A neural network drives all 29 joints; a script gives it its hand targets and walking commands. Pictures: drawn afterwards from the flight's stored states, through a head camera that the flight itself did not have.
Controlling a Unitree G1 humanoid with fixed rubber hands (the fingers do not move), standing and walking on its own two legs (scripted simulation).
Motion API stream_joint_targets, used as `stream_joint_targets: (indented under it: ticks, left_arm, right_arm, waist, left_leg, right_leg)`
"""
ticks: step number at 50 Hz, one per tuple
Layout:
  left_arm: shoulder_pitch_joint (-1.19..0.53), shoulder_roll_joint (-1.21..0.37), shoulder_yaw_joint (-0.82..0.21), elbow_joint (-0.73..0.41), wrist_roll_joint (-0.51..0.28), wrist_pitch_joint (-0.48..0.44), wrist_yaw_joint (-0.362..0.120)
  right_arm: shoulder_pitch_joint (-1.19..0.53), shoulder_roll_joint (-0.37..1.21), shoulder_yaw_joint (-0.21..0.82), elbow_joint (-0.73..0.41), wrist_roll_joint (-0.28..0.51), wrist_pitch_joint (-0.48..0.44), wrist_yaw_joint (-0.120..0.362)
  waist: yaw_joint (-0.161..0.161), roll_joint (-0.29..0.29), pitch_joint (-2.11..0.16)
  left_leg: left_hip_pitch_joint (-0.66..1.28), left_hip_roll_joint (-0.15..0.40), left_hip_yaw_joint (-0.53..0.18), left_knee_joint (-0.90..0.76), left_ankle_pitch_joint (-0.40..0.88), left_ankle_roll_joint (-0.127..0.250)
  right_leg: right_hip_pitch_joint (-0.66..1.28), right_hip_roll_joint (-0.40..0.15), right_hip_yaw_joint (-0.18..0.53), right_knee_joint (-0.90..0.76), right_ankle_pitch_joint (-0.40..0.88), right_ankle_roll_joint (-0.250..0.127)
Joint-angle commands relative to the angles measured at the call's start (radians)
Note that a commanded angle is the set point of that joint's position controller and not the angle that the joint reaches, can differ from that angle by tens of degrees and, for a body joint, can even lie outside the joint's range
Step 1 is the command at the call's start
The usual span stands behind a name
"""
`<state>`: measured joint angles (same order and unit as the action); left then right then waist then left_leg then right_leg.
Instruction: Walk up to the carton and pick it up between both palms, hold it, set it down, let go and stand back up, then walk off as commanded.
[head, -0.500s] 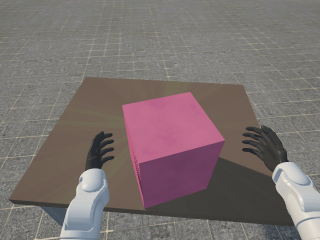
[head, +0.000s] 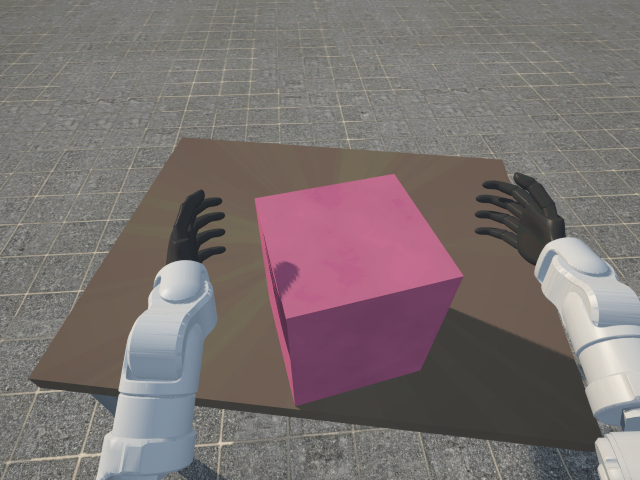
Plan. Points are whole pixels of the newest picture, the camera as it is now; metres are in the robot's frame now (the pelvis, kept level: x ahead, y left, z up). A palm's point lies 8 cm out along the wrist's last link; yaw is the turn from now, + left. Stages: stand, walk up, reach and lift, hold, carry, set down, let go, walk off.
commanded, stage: reach and lift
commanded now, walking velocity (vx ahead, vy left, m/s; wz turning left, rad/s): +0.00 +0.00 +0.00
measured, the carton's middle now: (344, 291) +0.40 +0.04 +0.00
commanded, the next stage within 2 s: none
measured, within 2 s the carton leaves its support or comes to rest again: neither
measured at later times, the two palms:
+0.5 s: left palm (191, 231) +0.34 +0.23 +0.15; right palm (516, 203) +0.46 -0.16 +0.15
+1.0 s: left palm (205, 278) +0.34 +0.23 +0.07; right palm (472, 243) +0.45 -0.13 +0.07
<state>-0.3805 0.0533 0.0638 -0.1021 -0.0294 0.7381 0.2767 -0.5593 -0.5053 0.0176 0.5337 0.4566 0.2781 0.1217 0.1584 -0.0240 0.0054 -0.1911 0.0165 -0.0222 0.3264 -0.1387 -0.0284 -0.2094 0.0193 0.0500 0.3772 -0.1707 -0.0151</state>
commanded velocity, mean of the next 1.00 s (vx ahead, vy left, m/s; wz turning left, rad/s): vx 0.00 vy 0.00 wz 0.00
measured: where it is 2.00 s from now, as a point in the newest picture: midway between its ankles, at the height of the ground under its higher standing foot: outside the picture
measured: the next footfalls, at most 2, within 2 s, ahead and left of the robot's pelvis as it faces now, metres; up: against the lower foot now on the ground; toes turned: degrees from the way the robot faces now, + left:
none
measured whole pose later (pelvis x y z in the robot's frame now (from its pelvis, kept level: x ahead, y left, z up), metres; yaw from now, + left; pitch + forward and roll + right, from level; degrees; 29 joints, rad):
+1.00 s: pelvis +0.01 +0.01 +0.00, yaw +0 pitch +8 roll +0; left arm -0.46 0.01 0.06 0.49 -0.04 0.16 0.22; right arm -0.80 -0.35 0.02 1.15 0.31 -0.08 0.12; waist 0.21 -0.01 -0.07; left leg -0.36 0.03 -0.02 0.38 -0.16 -0.03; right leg -0.34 0.03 0.05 0.36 -0.15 -0.01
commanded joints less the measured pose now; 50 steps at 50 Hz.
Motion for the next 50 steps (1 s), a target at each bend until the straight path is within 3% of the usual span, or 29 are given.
stream_joint_targets:
  ticks: [1, 2, 3, 6, 7, 13, 14, 17, 18, 19, 20, 21, 22, 24, 25, 26, 28, 29, 30, 32, 35, 38, 39, 44, 45, 46, 47, 48, 50]
  left_arm:
    - [-0.449, 0.118, 0.15, -0.019, -0.071, -0.028, 0.004]
    - [-0.497, 0.13, 0.153, 0.019, -0.076, -0.027, -0.002]
    - [-0.456, 0.12, 0.157, 0.062, -0.06, -0.014, -0.002]
    - [-0.535, 0.142, 0.159, 0.108, -0.062, -0.01, -0.003]
    - [-0.523, 0.122, 0.152, 0.101, -0.068, -0.011, -0.008]
    - [-0.591, 0.133, 0.159, 0.161, -0.078, -0.016, -0.006]
    - [-0.613, 0.113, 0.144, 0.165, -0.062, -0.015, -0.009]
    - [-0.596, 0.118, 0.154, 0.177, -0.062, -0.041, -0.017]
    - [-0.584, 0.094, 0.136, 0.226, -0.058, -0.047, -0.025]
    - [-0.585, 0.096, 0.159, 0.183, -0.033, -0.051, -0.017]
    - [-0.562, 0.079, 0.146, 0.244, -0.032, -0.062, -0.025]
    - [-0.589, 0.08, 0.144, 0.178, -0.032, -0.083, -0.022]
    - [-0.5, 0.073, 0.157, 0.221, -0.016, -0.091, -0.031]
    - [-0.507, 0.04, 0.118, 0.225, -0.024, -0.126, -0.044]
    - [-0.476, 0.027, 0.125, 0.275, -0.01, -0.142, -0.056]
    - [-0.505, 0.057, 0.144, 0.183, -0.002, -0.166, -0.05]
    - [-0.404, 0.019, 0.148, 0.331, 0.014, -0.187, -0.068]
    - [-0.425, 0.028, 0.154, 0.289, 0.012, -0.2, -0.072]
    - [-0.394, -0.009, 0.135, 0.382, 0.027, -0.219, -0.082]
    - [-0.407, 0.005, 0.134, 0.319, 0.037, -0.27, -0.085]
    - [-0.378, -0.009, 0.126, 0.409, 0.056, -0.341, -0.082]
    - [-0.408, -0.004, 0.135, 0.369, 0.063, -0.426, -0.078]
    - [-0.381, -0.03, 0.107, 0.408, 0.047, -0.457, -0.078]
    - [-0.392, -0.031, 0.102, 0.516, 0.047, -0.593, -0.063]
    - [-0.405, -0.012, 0.119, 0.527, 0.065, -0.612, -0.065]
    - [-0.376, -0.039, 0.087, 0.556, 0.049, -0.623, -0.069]
    - [-0.379, -0.059, 0.081, 0.608, 0.053, -0.635, -0.062]
    - [-0.367, -0.063, 0.083, 0.661, 0.049, -0.644, -0.07]
    - [-0.403, -0.044, 0.086, 0.68, 0.061, -0.664, -0.067]
  right_arm:
    - [-0.61, -0.23, 0.024, -0.057, 0.014, -0.012, 0.007]
    - [-0.632, -0.228, 0.029, -0.055, 0.008, -0.011, 0.002]
    - [-0.616, -0.24, 0.044, 0.019, 0.017, -0.003, 0.003]
    - [-0.693, -0.225, 0.053, 0.028, 0.022, 0.004, 0.008]
    - [-0.687, -0.222, 0.053, 0.072, 0.013, 0.009, 0.006]
    - [-0.775, -0.231, 0.047, 0.111, -0.003, 0.01, 0.009]
    - [-0.767, -0.228, 0.048, 0.168, -0.01, 0.011, 0.007]
    - [-0.769, -0.222, 0.076, 0.215, -0.004, 0.004, 0.009]
    - [-0.76, -0.194, 0.052, 0.232, -0.024, -0.004, 0.01]
    - [-0.748, -0.204, 0.061, 0.256, -0.029, -0.006, 0.014]
    - [-0.719, -0.156, 0.083, 0.294, -0.018, -0.015, 0.019]
    - [-0.755, -0.171, 0.084, 0.242, -0.011, -0.031, 0.016]
    - [-0.695, -0.159, 0.075, 0.24, -0.028, -0.038, 0.016]
    - [-0.707, -0.145, 0.078, 0.229, -0.033, -0.067, 0.021]
    - [-0.7, -0.133, 0.08, 0.231, -0.049, -0.081, 0.018]
    - [-0.711, -0.136, 0.07, 0.19, -0.047, -0.106, 0.017]
    - [-0.622, -0.096, 0.098, 0.297, -0.06, -0.111, 0.02]
    - [-0.633, -0.104, 0.076, 0.249, -0.063, -0.133, 0.014]
    - [-0.607, -0.091, 0.064, 0.36, -0.087, -0.137, 0.017]
    - [-0.583, -0.056, 0.077, 0.361, -0.095, -0.165, 0.024]
    - [-0.585, -0.06, 0.026, 0.4, -0.141, -0.228, 0.016]
    - [-0.62, -0.037, 0.032, 0.362, -0.146, -0.305, 0.012]
    - [-0.602, -0.044, 0.009, 0.419, -0.167, -0.318, 0.012]
    - [-0.638, -0.011, 0.029, 0.494, -0.16, -0.399, 0.016]
    - [-0.603, 0.001, 0.034, 0.541, -0.151, -0.403, 0.015]
    - [-0.609, 0.005, 0.038, 0.568, -0.157, -0.41, 0.014]
    - [-0.634, 0.015, 0.058, 0.571, -0.152, -0.415, 0.015]
    - [-0.604, 0.011, 0.066, 0.638, -0.152, -0.42, 0.018]
    - [-0.635, 0.029, 0.063, 0.632, -0.156, -0.434, 0.016]
  waist:
    - [0.048, -0.033, -0.387]
    - [0.048, -0.055, -0.387]
    - [0.053, -0.025, -0.349]
    - [0.067, -0.02, -0.36]
    - [0.051, -0.018, -0.37]
    - [0.058, -0.028, -0.398]
    - [0.036, 0.004, -0.411]
    - [0.054, -0.016, -0.415]
    - [0.032, -0.003, -0.42]
    - [0.037, 0.014, -0.426]
    - [0.044, 0.008, -0.401]
    - [0.053, 0.024, -0.438]
    - [0.05, -0.02, -0.43]
    - [0.046, 0.018, -0.468]
    - [0.054, -0.005, -0.449]
    - [0.056, 0.016, -0.499]
    - [0.07, -0.025, -0.41]
    - [0.06, -0.019, -0.464]
    - [0.047, 0.008, -0.416]
    - [0.055, 0.028, -0.464]
    - [0.036, 0.033, -0.422]
    - [0.07, 0.053, -0.54]
    - [0.049, 0.04, -0.538]
    - [0.072, 0.006, -0.604]
    - [0.076, 0.036, -0.585]
    - [0.059, 0.026, -0.566]
    - [0.081, -0.009, -0.547]
    - [0.077, -0.012, -0.499]
    - [0.081, -0.008, -0.484]
  left_leg:
    - [0.054, -0.016, 0.064, -0.012, 0.179, 0.002]
    - [0.04, -0.013, 0.062, -0.006, 0.199, 0.006]
    - [0.041, -0.017, 0.066, -0.013, 0.215, -0.002]
    - [0.023, -0.017, 0.07, -0.019, 0.16, 0.002]
    - [0.031, -0.016, 0.07, -0.009, 0.18, -0.004]
    - [0.053, -0.011, 0.066, 0.001, 0.236, -0.013]
    - [0.072, -0.01, 0.058, 0.004, 0.243, -0.02]
    - [0.075, -0.013, 0.065, 0.01, 0.271, -0.02]
    - [0.08, -0.011, 0.057, 0.02, 0.277, -0.019]
    - [0.107, -0.009, 0.061, 0.011, 0.286, -0.029]
    - [0.097, -0.009, 0.063, 0.016, 0.297, -0.021]
    - [0.097, -0.012, 0.065, 0.025, 0.308, -0.025]
    - [0.113, -0.011, 0.064, 0.026, 0.343, -0.023]
    - [0.13, -0.01, 0.061, 0.047, 0.411, -0.034]
    - [0.117, -0.01, 0.055, 0.051, 0.409, -0.031]
    - [0.127, -0.013, 0.063, 0.054, 0.436, -0.035]
    - [0.102, -0.016, 0.066, 0.048, 0.423, -0.026]
    - [0.109, -0.012, 0.062, 0.051, 0.425, -0.027]
    - [0.11, -0.011, 0.054, 0.048, 0.401, -0.03]
    - [0.124, -0.009, 0.066, 0.052, 0.408, -0.028]
    - [0.085, -0.011, 0.054, 0.064, 0.36, -0.037]
    - [0.053, -0.013, 0.063, 0.109, 0.446, -0.038]
    - [0.049, -0.014, 0.057, 0.112, 0.451, -0.05]
    - [0.033, -0.004, 0.054, 0.111, 0.408, -0.043]
    - [0.01, -0.004, 0.065, 0.116, 0.386, -0.042]
    - [0.019, -0.006, 0.06, 0.109, 0.378, -0.042]
    - [-0.012, 0.002, 0.051, 0.091, 0.35, -0.037]
    - [-0.01, -0.001, 0.058, 0.09, 0.352, -0.038]
    - [-0.04, 0.001, 0.057, 0.084, 0.306, -0.033]
  right_leg:
    - [0.09, 0.059, -0.01, -0.089, 0.081, -0.057]
    - [0.107, 0.06, -0.013, -0.078, 0.112, -0.054]
    - [0.119, 0.062, -0.019, -0.085, 0.127, -0.054]
    - [0.098, 0.054, -0.02, -0.092, 0.066, -0.055]
    - [0.107, 0.054, -0.026, -0.086, 0.088, -0.055]
    - [0.104, 0.069, -0.04, -0.085, 0.133, -0.055]
    - [0.105, 0.067, -0.044, -0.091, 0.134, -0.061]
    - [0.106, 0.064, -0.044, -0.095, 0.133, -0.048]
    - [0.092, 0.065, -0.05, -0.091, 0.144, -0.056]
    - [0.102, 0.072, -0.053, -0.088, 0.148, -0.057]
    - [0.09, 0.067, -0.057, -0.091, 0.146, -0.055]
    - [0.098, 0.064, -0.053, -0.088, 0.159, -0.058]
    - [0.104, 0.072, -0.06, -0.088, 0.195, -0.051]
    - [0.097, 0.068, -0.067, -0.08, 0.255, -0.056]
    - [0.095, 0.071, -0.068, -0.078, 0.258, -0.048]
    - [0.116, 0.071, -0.065, -0.07, 0.288, -0.048]
    - [0.121, 0.065, -0.063, -0.076, 0.277, -0.041]
    - [0.125, 0.071, -0.063, -0.074, 0.288, -0.041]
    - [0.084, 0.073, -0.07, -0.085, 0.224, -0.047]
    - [0.077, 0.072, -0.074, -0.077, 0.192, -0.044]
    - [0.029, 0.076, -0.078, -0.079, 0.136, -0.049]
    - [0.04, 0.079, -0.068, -0.047, 0.21, -0.045]
    - [0.029, 0.083, -0.078, -0.041, 0.202, -0.045]
    - [-0.022, 0.094, -0.073, -0.053, 0.102, -0.046]
    - [-0.036, 0.087, -0.07, -0.051, 0.076, -0.044]
    - [-0.044, 0.09, -0.077, -0.059, 0.073, -0.046]
    - [-0.051, 0.093, -0.069, -0.066, 0.047, -0.046]
    - [-0.06, 0.088, -0.08, -0.077, 0.046, -0.047]
    - [-0.071, 0.088, -0.077, -0.066, 0.018, -0.045]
